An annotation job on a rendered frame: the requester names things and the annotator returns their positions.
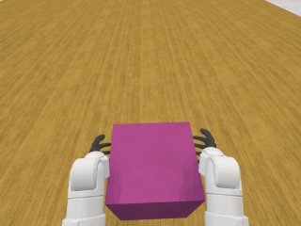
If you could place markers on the left robot hand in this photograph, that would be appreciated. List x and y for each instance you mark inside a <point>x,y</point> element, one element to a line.
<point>95,146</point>

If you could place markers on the robot left forearm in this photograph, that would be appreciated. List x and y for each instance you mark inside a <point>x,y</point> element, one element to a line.
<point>86,190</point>

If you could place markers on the right robot hand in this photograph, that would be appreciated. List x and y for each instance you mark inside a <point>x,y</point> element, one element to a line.
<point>208,140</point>

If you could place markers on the robot right forearm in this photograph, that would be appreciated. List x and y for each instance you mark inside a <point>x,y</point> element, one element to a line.
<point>223,184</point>

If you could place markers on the carton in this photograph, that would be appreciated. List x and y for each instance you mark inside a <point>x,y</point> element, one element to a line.
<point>153,171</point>

